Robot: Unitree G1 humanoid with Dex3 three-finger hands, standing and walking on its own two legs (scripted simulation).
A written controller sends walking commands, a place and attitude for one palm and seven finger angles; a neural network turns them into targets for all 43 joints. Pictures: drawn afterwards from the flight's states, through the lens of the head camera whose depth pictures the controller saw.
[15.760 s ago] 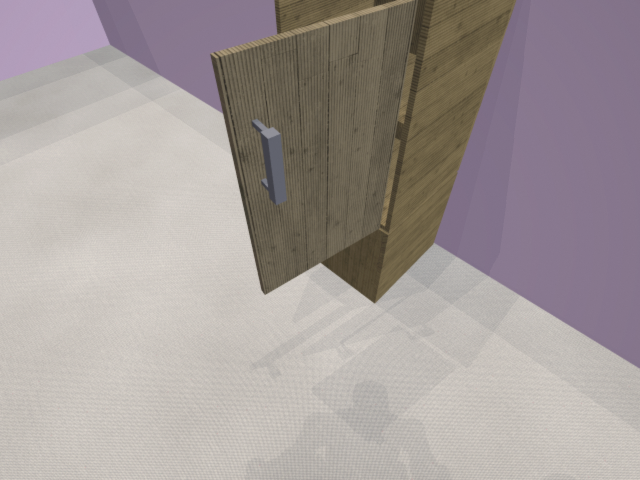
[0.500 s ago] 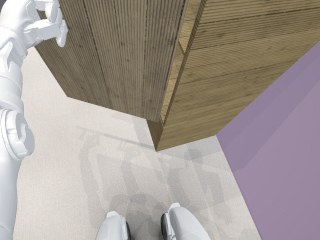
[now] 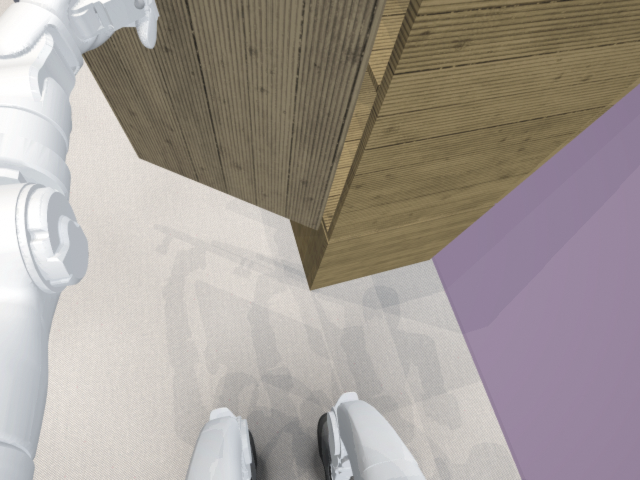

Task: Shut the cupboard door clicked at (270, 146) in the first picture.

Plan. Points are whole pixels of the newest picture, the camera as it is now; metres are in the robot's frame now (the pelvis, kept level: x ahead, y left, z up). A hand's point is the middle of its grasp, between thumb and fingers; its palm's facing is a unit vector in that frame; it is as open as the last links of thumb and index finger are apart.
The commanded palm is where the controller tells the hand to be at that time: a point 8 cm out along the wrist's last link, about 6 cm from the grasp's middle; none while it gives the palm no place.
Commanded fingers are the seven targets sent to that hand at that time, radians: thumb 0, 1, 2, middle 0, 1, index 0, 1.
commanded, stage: pull the fist back off the door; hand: left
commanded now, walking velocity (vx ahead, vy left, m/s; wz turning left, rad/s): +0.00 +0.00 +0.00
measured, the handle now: out of the picture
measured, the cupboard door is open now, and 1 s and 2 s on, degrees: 52 47 47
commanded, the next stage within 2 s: draw the hand back to the body in 0.82 s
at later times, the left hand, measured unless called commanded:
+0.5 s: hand (159, 14) +0.58 +0.09 +0.14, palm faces -0.02 -1.00 -0.01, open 3.1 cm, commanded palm +0.53 +0.14 +0.15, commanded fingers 0.00 0.90 0.90 -1.30 -1.50 -1.30 -1.50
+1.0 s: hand (159, 61) +0.51 +0.09 +0.15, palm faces -0.04 -1.00 -0.03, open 3.1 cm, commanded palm +0.47 +0.15 +0.15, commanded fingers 0.00 0.90 0.90 -1.30 -1.50 -1.30 -1.50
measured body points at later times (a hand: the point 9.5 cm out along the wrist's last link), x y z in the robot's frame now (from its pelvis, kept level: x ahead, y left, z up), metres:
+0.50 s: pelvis +0.03 +0.00 +0.03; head +0.16 -0.01 +0.47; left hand +0.57 +0.15 +0.14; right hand -0.07 -0.24 -0.07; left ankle +0.02 +0.11 -0.66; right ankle +0.01 -0.12 -0.66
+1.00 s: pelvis +0.03 -0.01 +0.04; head +0.11 -0.02 +0.48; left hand +0.51 +0.14 +0.15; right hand +0.10 -0.27 -0.08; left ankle +0.02 +0.11 -0.66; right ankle +0.01 -0.12 -0.66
